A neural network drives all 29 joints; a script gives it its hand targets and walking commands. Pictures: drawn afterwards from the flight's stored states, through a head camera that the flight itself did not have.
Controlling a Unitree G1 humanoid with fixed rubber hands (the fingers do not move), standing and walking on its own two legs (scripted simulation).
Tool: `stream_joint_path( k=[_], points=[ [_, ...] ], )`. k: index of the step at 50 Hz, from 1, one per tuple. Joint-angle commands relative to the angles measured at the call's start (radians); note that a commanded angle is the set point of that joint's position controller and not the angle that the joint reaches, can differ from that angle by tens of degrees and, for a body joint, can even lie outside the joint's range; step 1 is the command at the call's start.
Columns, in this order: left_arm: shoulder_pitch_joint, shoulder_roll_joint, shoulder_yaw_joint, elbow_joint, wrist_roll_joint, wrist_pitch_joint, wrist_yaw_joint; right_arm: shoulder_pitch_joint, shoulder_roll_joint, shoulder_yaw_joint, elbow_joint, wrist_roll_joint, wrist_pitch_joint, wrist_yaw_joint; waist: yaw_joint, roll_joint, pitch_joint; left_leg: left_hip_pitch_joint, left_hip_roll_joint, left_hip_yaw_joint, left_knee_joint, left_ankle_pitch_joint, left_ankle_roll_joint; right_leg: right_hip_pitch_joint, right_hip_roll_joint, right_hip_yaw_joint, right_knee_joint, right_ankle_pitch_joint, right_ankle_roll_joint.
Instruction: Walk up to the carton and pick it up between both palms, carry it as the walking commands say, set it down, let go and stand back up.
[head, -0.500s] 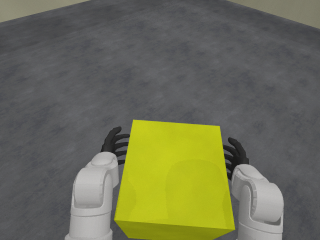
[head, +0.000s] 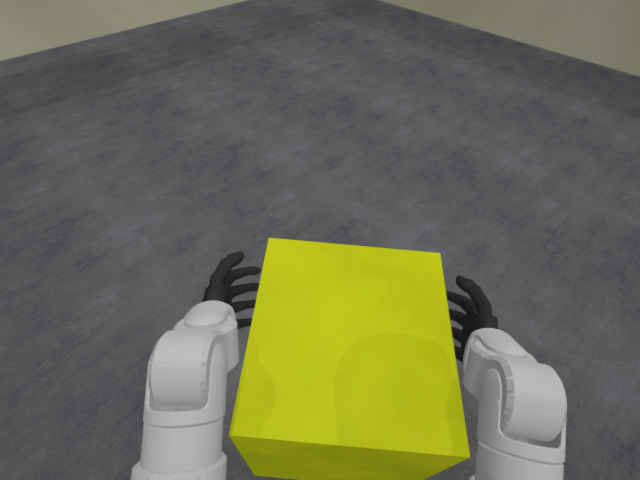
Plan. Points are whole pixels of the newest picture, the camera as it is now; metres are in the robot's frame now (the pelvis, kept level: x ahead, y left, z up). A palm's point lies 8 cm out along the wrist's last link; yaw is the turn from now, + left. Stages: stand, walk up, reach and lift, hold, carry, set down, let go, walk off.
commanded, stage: carry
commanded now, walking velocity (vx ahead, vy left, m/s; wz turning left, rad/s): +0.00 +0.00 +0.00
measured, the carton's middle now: (340, 372) +0.26 -0.01 +0.01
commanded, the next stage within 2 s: none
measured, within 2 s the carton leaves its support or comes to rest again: neither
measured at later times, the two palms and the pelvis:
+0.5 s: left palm (281, 369) +0.22 +0.05 +0.12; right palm (583, 391) +0.21 -0.23 +0.11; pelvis -0.06 -0.08 +0.01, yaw +1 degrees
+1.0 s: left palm (278, 398) +0.19 +0.06 +0.11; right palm (590, 420) +0.18 -0.23 +0.10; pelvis -0.08 -0.08 +0.01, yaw -1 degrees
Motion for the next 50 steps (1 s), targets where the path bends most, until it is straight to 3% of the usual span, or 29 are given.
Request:
stream_joint_path(
  k=[1,3,6,9,11,12,13,14,17,18,21,23,25,29,34,36,39,41,45,47,49,50],
  points=[
    [-0.257,-1.020,-0.620,0.017,-0.408,0.040,-0.295,-0.599,0.940,0.785,-0.096,0.475,0.013,0.246,-0.002,-0.286,-0.227,-0.113,-0.111,0.040,0.371,-0.131,0.048,0.162,-0.224,0.206,-0.205,0.103,-0.175],
    [-0.271,-1.039,-0.603,-0.007,-0.409,0.027,-0.294,-0.622,0.960,0.804,-0.124,0.494,0.012,0.245,-0.005,-0.263,-0.245,-0.129,-0.098,0.032,0.344,-0.030,0.047,0.216,-0.186,0.167,-0.181,0.099,-0.141],
    [-0.253,-1.025,-0.598,-0.016,-0.398,0.024,-0.285,-0.592,0.955,0.811,-0.135,0.497,0.022,0.241,-0.001,-0.260,-0.277,-0.024,-0.121,0.050,0.175,-0.025,0.040,0.197,-0.191,0.179,-0.193,0.052,-0.170],
    [-0.259,-1.006,-0.602,-0.001,-0.392,0.032,-0.276,-0.561,0.930,0.804,-0.103,0.494,0.036,0.243,0.000,-0.239,-0.295,0.114,-0.161,0.051,-0.074,-0.050,0.063,0.193,-0.216,0.242,-0.195,0.077,-0.195],
    [-0.237,-0.979,-0.607,0.010,-0.389,0.038,-0.272,-0.513,0.923,0.789,-0.051,0.480,0.039,0.248,-0.015,-0.165,-0.306,0.307,-0.173,0.076,-0.394,0.139,0.073,0.135,-0.194,0.217,-0.170,0.036,-0.159],
    [-0.240,-0.965,-0.608,0.008,-0.389,0.041,-0.271,-0.493,0.923,0.774,-0.015,0.464,0.040,0.250,-0.011,-0.150,-0.281,0.404,-0.128,0.023,-0.493,0.167,0.069,0.076,-0.166,0.208,-0.176,-0.013,-0.112],
    [-0.263,-0.960,-0.634,-0.015,-0.395,0.046,-0.281,-0.480,0.909,0.762,0.002,0.448,0.022,0.254,-0.008,0.002,-0.205,0.351,0.026,-0.142,-0.460,0.177,0.124,0.045,-0.085,0.124,-0.134,0.027,-0.044],
    [-0.300,-0.975,-0.653,-0.012,-0.404,0.049,-0.290,-0.503,0.935,0.764,-0.003,0.459,0.017,0.259,-0.006,0.051,-0.181,0.267,0.064,-0.183,-0.479,0.214,0.160,0.092,-0.053,0.095,-0.097,0.006,-0.031],
    [-0.388,-0.998,-0.664,-0.032,-0.437,0.042,-0.307,-0.581,0.955,0.756,-0.050,0.470,0.010,0.260,-0.015,0.035,-0.124,0.128,-0.012,-0.094,-0.489,-0.024,0.125,0.203,-0.059,0.126,-0.132,-0.037,-0.053],
    [-0.378,-0.985,-0.663,-0.032,-0.440,0.042,-0.309,-0.572,0.938,0.749,-0.058,0.465,0.008,0.258,-0.018,0.030,-0.111,0.119,-0.036,-0.067,-0.477,-0.041,0.111,0.199,-0.073,0.146,-0.159,-0.064,-0.059],
    [-0.336,-0.952,-0.628,0.013,-0.422,0.053,-0.303,-0.533,0.914,0.736,0.004,0.441,0.017,0.251,-0.023,-0.093,-0.146,0.255,-0.134,0.019,-0.332,0.052,0.089,0.092,-0.156,0.254,-0.327,-0.285,-0.045],
    [-0.301,-0.950,-0.610,0.041,-0.406,0.056,-0.303,-0.528,0.921,0.748,0.024,0.437,0.020,0.247,-0.025,-0.127,-0.147,0.277,-0.156,0.036,-0.306,0.078,0.093,0.072,-0.169,0.252,-0.370,-0.333,-0.024],
    [-0.293,-0.966,-0.592,0.073,-0.396,0.059,-0.310,-0.555,0.940,0.759,0.023,0.449,0.023,0.247,-0.027,-0.175,-0.140,0.267,-0.164,0.044,-0.295,0.078,0.098,0.066,-0.161,0.228,-0.391,-0.348,-0.005],
    [-0.316,-0.970,-0.579,0.071,-0.388,0.044,-0.310,-0.607,0.970,0.778,0.008,0.471,0.013,0.249,-0.032,-0.190,-0.174,0.275,-0.176,0.077,-0.293,0.076,0.114,0.071,-0.140,0.142,-0.373,-0.349,0.003],
    [-0.305,-0.954,-0.576,0.056,-0.379,0.037,-0.303,-0.612,0.976,0.785,-0.004,0.480,0.004,0.243,-0.038,-0.155,-0.194,0.255,-0.170,0.084,-0.312,0.038,0.128,0.084,-0.133,0.079,-0.338,-0.346,0.011],
    [-0.333,-0.963,-0.587,0.034,-0.386,0.036,-0.302,-0.618,0.979,0.781,-0.002,0.482,0.002,0.246,-0.038,-0.100,-0.191,0.217,-0.140,0.045,-0.355,0.019,0.134,0.109,-0.131,0.060,-0.291,-0.302,0.009],
    [-0.327,-0.949,-0.591,0.027,-0.384,0.032,-0.298,-0.609,0.966,0.770,0.004,0.479,-0.003,0.247,-0.027,-0.006,-0.172,0.109,-0.062,-0.080,-0.458,-0.108,0.151,0.160,-0.104,0.040,-0.175,-0.193,-0.003],
    [-0.340,-0.948,-0.590,0.024,-0.384,0.028,-0.297,-0.608,0.953,0.760,0.013,0.476,-0.005,0.252,-0.016,-0.006,-0.173,0.060,-0.048,-0.100,-0.490,-0.155,0.146,0.199,-0.084,0.030,-0.133,-0.161,-0.011],
    [-0.346,-0.940,-0.586,0.044,-0.379,0.023,-0.297,-0.585,0.947,0.743,0.039,0.459,-0.012,0.250,-0.015,-0.058,-0.175,0.099,-0.105,-0.024,-0.405,-0.100,0.122,0.159,-0.132,0.103,-0.229,-0.247,-0.023],
    [-0.352,-0.946,-0.578,0.053,-0.375,0.022,-0.303,-0.569,0.955,0.734,0.058,0.439,-0.013,0.248,-0.028,-0.140,-0.174,0.183,-0.158,0.041,-0.312,-0.003,0.118,0.072,-0.176,0.156,-0.338,-0.383,-0.013],
    [-0.349,-0.955,-0.571,0.053,-0.373,0.021,-0.308,-0.593,0.969,0.743,0.036,0.440,-0.017,0.245,-0.034,-0.178,-0.189,0.242,-0.182,0.083,-0.269,0.048,0.127,0.035,-0.176,0.127,-0.375,-0.407,0.009],
    [-0.331,-0.963,-0.573,0.068,-0.377,0.023,-0.307,-0.586,0.976,0.750,0.033,0.447,-0.017,0.241,-0.037,-0.153,-0.224,0.270,-0.178,0.083,-0.281,0.073,0.130,0.046,-0.165,0.088,-0.343,-0.376,0.004]
  ],
)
